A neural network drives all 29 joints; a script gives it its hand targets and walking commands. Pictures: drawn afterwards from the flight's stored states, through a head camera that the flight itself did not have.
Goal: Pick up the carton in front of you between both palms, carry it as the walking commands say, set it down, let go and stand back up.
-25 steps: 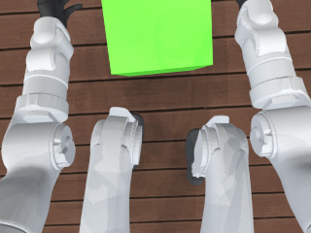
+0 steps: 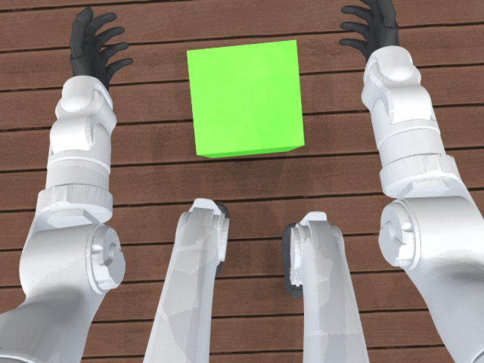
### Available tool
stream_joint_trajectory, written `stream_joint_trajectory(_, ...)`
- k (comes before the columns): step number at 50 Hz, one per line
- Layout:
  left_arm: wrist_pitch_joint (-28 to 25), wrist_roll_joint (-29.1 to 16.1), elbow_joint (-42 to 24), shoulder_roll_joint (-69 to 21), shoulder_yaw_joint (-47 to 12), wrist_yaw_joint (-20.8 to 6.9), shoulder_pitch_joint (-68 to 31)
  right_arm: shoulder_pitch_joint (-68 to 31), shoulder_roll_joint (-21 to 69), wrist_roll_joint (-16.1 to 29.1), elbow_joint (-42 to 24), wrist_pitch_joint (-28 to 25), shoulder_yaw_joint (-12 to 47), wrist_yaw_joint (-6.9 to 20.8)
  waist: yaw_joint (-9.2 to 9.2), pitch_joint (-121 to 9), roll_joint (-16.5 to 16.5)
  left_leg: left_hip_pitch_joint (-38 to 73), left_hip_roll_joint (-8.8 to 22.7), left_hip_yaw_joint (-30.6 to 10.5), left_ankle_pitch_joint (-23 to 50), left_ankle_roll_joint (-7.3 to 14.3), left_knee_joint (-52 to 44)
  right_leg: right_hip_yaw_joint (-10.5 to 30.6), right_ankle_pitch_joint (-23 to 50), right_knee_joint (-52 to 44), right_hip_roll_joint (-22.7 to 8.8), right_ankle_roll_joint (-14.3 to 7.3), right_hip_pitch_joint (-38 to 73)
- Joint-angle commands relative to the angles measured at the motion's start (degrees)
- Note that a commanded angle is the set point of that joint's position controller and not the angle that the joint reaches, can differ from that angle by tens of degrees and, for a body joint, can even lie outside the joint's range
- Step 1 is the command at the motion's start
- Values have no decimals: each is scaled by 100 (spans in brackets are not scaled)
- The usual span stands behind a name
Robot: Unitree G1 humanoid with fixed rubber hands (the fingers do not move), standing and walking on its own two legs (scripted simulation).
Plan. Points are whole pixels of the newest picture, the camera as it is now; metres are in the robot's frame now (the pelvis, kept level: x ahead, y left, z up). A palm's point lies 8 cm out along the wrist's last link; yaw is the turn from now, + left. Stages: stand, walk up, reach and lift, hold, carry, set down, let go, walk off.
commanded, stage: set down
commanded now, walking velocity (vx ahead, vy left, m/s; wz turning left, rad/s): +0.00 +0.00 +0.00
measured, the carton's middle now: (246, 110) +0.49 +0.05 -0.39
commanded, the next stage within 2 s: let go in 0.32 s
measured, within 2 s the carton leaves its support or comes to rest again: neither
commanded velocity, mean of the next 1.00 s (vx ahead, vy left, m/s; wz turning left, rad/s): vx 0.00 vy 0.00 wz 0.00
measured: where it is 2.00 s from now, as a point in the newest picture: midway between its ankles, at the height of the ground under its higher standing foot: (253, 262)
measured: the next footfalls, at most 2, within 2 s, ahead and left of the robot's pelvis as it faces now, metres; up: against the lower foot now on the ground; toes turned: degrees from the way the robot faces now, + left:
none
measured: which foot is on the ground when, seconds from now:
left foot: down 0.00-1.00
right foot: down 0.00-1.00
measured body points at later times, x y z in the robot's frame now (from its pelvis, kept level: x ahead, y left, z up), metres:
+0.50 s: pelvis +0.03 +0.01 +0.14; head +0.31 +0.02 +0.49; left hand +0.47 +0.27 +0.02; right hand +0.53 -0.14 +0.02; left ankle +0.11 +0.12 -0.48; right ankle +0.07 -0.12 -0.48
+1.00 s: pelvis +0.10 +0.01 +0.24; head +0.23 +0.01 +0.67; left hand +0.32 +0.25 +0.15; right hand +0.37 -0.19 +0.14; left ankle +0.11 +0.12 -0.48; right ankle +0.07 -0.12 -0.48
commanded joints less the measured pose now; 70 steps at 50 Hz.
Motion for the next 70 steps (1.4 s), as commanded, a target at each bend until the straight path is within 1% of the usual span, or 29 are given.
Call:
stream_joint_trajectory(1,-73,7,-729,762,87,-72,-1006,-1436,-472,-54,-757,-66,-86,28,216,-6307,-418,4302,-223,605,2186,-199,-1040,-500,1508,-1347,218,85,3172)
stream_joint_trajectory(5,-113,110,-649,652,114,-141,-840,-1175,-405,-138,-583,-112,-198,100,174,-6047,-288,4589,-207,560,2300,-216,-1489,-441,1616,-1823,195,82,3304)
stream_joint_trajectory(9,-191,276,-583,563,197,-191,-687,-956,-347,-234,-431,-203,-300,179,170,-5867,-176,4928,-180,520,2454,-228,-1948,-384,1772,-2310,171,83,3524)
stream_joint_trajectory(15,-294,470,-497,466,323,-260,-515,-782,-279,-326,-332,-312,-380,283,178,-5558,-152,5402,-143,460,2585,-202,-2640,-312,1947,-3030,123,97,3994)
stream_joint_trajectory(19,-348,645,-472,405,324,-351,-227,-402,-152,-494,-351,-345,-439,279,110,-5549,-146,5844,-122,426,2660,-174,-3036,-279,2121,-3469,106,127,4466)
stream_joint_trajectory(22,-361,840,-598,416,266,-476,358,269,28,-669,-578,-336,-454,173,61,-5790,-137,6426,-131,395,2914,-123,-3309,-254,2460,-3788,108,162,5040)
stream_joint_trajectory(25,-370,1015,-851,442,112,-615,1157,1132,272,-807,-1020,-339,-429,24,22,-5820,-76,7084,-145,331,3172,-50,-3606,-223,2730,-4133,110,182,5535)
stream_joint_trajectory(27,-396,1068,-1082,452,-37,-689,1652,1684,393,-829,-1388,-379,-372,-35,9,-5633,13,7591,-136,262,3337,-10,-3818,-213,2760,-4379,104,186,5656)
stream_joint_trajectory(29,-436,1056,-1325,459,-179,-737,2024,2098,431,-804,-1733,-441,-296,-49,-1,-5264,109,8065,-103,179,3420,9,-4041,-224,2639,-4637,94,177,5633)
stream_joint_trajectory(31,-486,991,-1501,440,-330,-767,2390,2484,422,-749,-1974,-520,-225,-20,-19,-4832,185,8454,-56,104,3426,7,-4263,-239,2477,-4879,77,150,5625)
stream_joint_trajectory(33,-549,894,-1578,377,-491,-789,2815,2922,394,-684,-2070,-619,-172,47,-52,-4421,236,8797,-5,23,3448,-3,-4470,-246,2359,-5087,55,115,5659)
stream_joint_trajectory(37,-697,704,-1578,198,-765,-787,3756,3898,369,-606,-1970,-820,-79,203,-147,-3847,288,9495,86,-162,3745,-24,-4818,-225,2301,-5439,21,52,5900)
stream_joint_trajectory(41,-851,581,-1669,106,-988,-709,4694,4857,309,-534,-1870,-1008,14,328,-236,-3406,378,10205,145,-317,4234,-58,-5124,-177,2367,-5813,3,2,6266)
stream_joint_trajectory(44,-956,540,-1826,84,-1114,-636,5356,5486,247,-485,-1891,-1138,95,403,-272,-3028,437,10541,158,-345,4397,-74,-5395,-127,2496,-6112,-23,-31,6748)
stream_joint_trajectory(47,-1031,518,-2039,83,-1225,-585,5971,6035,182,-439,-2010,-1234,179,472,-287,-2572,447,10740,139,-293,4303,-84,-5742,-91,2650,-6444,-60,-50,7444)
stream_joint_trajectory(49,-1057,496,-2192,99,-1302,-565,6345,6387,128,-410,-2134,-1274,228,514,-289,-2218,387,10834,104,-230,4137,-82,-6025,-72,2785,-6695,-85,-47,8008)
stream_joint_trajectory(53,-1045,455,-2359,132,-1437,-566,6790,6982,67,-352,-2355,-1295,338,576,-398,-1410,76,10836,3,-91,3457,-59,-6520,-45,2968,-7123,-158,-9,9035)
stream_joint_trajectory(57,-927,467,-2442,199,-1480,-596,6990,7443,34,-300,-2575,-1186,477,660,-518,-693,-136,10971,-82,2,2864,-27,-6887,-7,3011,-7492,-251,36,9660)
stream_joint_trajectory(63,-577,591,-2464,295,-1429,-635,6947,7604,0,-184,-2787,-845,617,801,-564,233,-90,11295,-182,115,2081,-10,-7068,16,2482,-7813,-380,8,9765)
stream_joint_trajectory(66,-399,675,-2462,321,-1381,-635,6967,7616,-14,-161,-2862,-682,643,843,-538,485,2,11473,-207,152,1987,-10,-7032,29,2352,-7879,-422,-25,9751)
stream_joint_trajectory(70,-232,754,-2433,326,-1341,-626,6995,7590,-36,-165,-2897,-521,647,866,-504,611,104,11534,-204,164,2054,-4,-6983,33,2450,-7842,-405,-26,9880)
